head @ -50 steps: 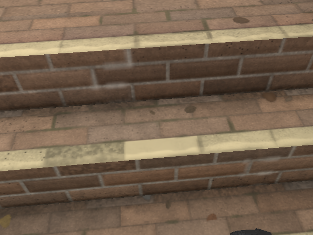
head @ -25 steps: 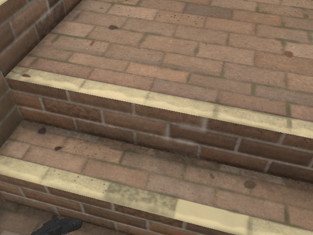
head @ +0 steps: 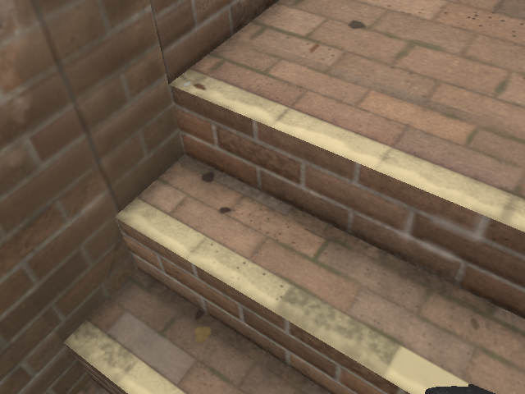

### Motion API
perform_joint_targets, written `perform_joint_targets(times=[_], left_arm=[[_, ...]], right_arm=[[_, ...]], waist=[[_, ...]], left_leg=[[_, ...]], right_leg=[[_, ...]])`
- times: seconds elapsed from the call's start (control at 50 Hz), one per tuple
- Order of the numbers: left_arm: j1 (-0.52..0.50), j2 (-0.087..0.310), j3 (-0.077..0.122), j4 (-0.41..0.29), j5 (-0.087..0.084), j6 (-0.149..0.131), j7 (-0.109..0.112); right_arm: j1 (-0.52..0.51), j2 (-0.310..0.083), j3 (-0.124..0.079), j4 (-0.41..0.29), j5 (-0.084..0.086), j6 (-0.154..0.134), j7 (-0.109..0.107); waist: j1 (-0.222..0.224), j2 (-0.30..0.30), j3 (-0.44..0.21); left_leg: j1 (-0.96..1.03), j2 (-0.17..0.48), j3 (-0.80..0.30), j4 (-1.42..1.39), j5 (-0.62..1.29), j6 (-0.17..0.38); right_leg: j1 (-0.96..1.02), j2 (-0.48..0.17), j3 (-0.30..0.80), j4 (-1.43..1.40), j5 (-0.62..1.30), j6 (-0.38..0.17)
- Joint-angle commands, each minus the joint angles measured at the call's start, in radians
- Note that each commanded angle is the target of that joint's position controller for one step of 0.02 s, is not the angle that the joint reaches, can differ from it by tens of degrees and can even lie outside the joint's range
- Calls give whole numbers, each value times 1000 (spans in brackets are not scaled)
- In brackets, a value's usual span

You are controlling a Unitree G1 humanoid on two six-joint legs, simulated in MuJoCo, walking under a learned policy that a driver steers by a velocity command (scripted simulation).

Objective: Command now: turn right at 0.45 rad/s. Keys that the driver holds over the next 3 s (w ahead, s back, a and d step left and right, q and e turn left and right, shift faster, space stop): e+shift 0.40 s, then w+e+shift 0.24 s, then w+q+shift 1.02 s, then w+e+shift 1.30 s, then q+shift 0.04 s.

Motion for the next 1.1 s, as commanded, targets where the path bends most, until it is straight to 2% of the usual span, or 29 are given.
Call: perform_joint_targets(times=[0.02,0.04,0.06,0.1,0.16,0.22,0.3,0.4,0.48,0.5,0.54,0.56,0.62,0.64,0.66,0.7,0.74,0.76,0.78,0.8,0.82,0.84,0.86,0.88,0.9,0.92,0.94,1.0,1.1], left_arm=[[-127,59,24,-140,-6,-27,13],[-19,44,9,-144,17,-30,20],[-33,124,32,-125,16,-25,25],[48,171,64,-33,-42,-18,33],[-97,164,62,-75,-30,-18,20],[-124,157,62,-67,-52,-16,1],[-108,142,39,-78,-35,-15,-32],[-38,125,15,-131,-44,-3,-47],[71,178,66,-54,-11,-42,-35],[137,200,78,-15,-8,-57,-30],[300,301,109,42,-3,-74,14],[246,257,92,46,15,-82,13],[238,103,13,138,-5,-12,-18],[162,186,61,60,-75,-33,53],[129,169,49,66,-60,-50,78],[150,154,56,104,-23,-68,94],[162,109,51,165,-48,-73,88],[168,92,42,190,-54,-62,95],[53,80,24,144,-96,-52,103],[33,132,22,135,-150,-59,111],[-10,326,67,113,-136,-98,101],[-49,393,101,104,-155,-114,88],[93,288,79,94,-153,-116,76],[72,312,78,77,-105,-128,47],[-68,185,62,28,-20,-125,19],[-219,50,18,-98,44,-119,15],[-314,-35,-18,-199,67,-103,18],[-239,-110,-70,-220,56,-73,47],[-445,-113,-97,-285,6,-31,89]], right_arm=[[59,-207,-92,-60,-12,-83,-53],[119,-258,-115,-65,-4,-81,-74],[138,-239,-132,-91,-16,-83,-84],[-52,-157,-99,-111,-29,-70,-38],[-109,-2,-27,-133,-28,-52,-13],[-65,-91,-64,-142,-14,-79,-42],[-89,-184,-88,-124,-11,-78,-40],[-162,-186,-88,-75,-24,-101,-48],[-118,-146,-67,11,-17,-81,-28],[-126,-107,-53,22,-18,-73,-30],[-248,-23,-10,-86,-41,-82,-13],[-212,40,6,-60,-24,-88,-4],[-224,-59,-12,-46,-28,-117,0],[-350,78,18,-208,-59,-145,16],[-349,78,16,-201,-49,-156,22],[-382,87,20,-252,-21,-127,1],[-450,58,35,-351,-5,-96,-33],[-465,31,30,-376,22,-76,-42],[-357,49,57,-332,47,-64,-39],[-125,13,32,-217,41,-51,-34],[251,-58,-21,-104,75,-26,-39],[365,-111,-43,-66,71,-20,-38],[256,-139,-64,-6,54,-35,-37],[357,-164,-81,-14,31,-23,-46],[340,-210,-103,51,27,5,-47],[143,-78,-79,34,29,19,-54],[60,-32,-66,52,14,8,-72],[134,25,-64,196,-3,-69,-51],[294,-37,-71,238,18,-135,-20]], waist=[[-86,-8,-167],[-95,163,-271],[-168,155,-234],[-57,39,-157],[-57,-67,-88],[-98,12,-89],[-85,58,-34],[-34,39,-38],[-49,22,43],[-44,-57,19],[93,-356,-34],[83,-353,8],[57,-134,15],[20,-78,133],[4,-23,142],[7,-129,128],[-26,-148,209],[-26,-164,223],[-92,-121,174],[-178,-70,-52],[-336,-196,-281],[-378,-185,-386],[-212,30,-445],[-272,117,-516],[-247,361,-475],[-140,185,-345],[-84,36,-185],[21,-121,63],[-61,-101,121]], left_leg=[[430,162,-117,-128,522,215],[616,366,-381,-230,592,446],[519,492,-530,-302,497,519],[214,420,-338,-321,331,382],[206,285,-55,-326,150,263],[299,259,35,-379,85,229],[185,315,82,-382,5,245],[294,448,111,-257,258,275],[139,414,136,-248,-447,233],[82,358,188,-76,-394,204],[-554,71,133,506,-283,44],[-725,58,-44,910,-203,54],[-935,-27,-71,1530,-164,152],[-993,19,-23,1487,-211,67],[-1043,27,-1,1543,-170,45],[-1130,25,9,1773,-301,69],[-946,85,6,1364,-419,126],[-844,75,76,1234,-401,142],[-398,45,143,848,-423,189],[12,-65,184,826,-317,186],[249,-124,295,931,-345,137],[284,-145,217,723,-340,161],[442,-112,26,588,-455,222],[407,-26,-241,297,-622,270],[318,64,-619,20,-731,353],[100,65,-835,-175,-806,351],[-29,86,-794,-154,-780,301],[-161,25,-522,-173,-511,250],[-148,22,-463,-277,-402,296]], right_leg=[[-172,-110,209,55,165,-111],[-383,39,90,255,-173,9],[-452,31,146,743,-314,75],[-495,47,208,1396,-93,86],[-565,34,189,1192,40,66],[-508,1,104,930,-20,123],[-245,-6,-5,577,-161,115],[-160,-74,27,234,73,0],[-19,34,-57,-6,18,-152],[47,33,39,-94,38,-210],[412,-228,793,-319,-339,-479],[382,-241,850,-295,-366,-417],[239,-216,657,-190,43,-363],[230,-141,707,-279,-107,-345],[226,-179,655,-285,-54,-333],[229,-229,560,-331,135,-319],[42,-182,366,-529,111,-245],[10,-189,298,-662,254,-255],[-199,-157,125,-751,653,-238],[-199,-133,20,-547,1438,-261],[-76,-242,31,-299,2233,-288],[65,-279,35,-22,2341,-261],[-96,-208,101,223,2109,-213],[-85,-120,88,543,1701,-191],[-240,118,27,1007,606,-140],[-414,140,110,1406,467,-117],[-566,102,164,1559,435,-120],[-792,39,134,1617,308,-117],[-1005,-15,1,1747,171,-60]])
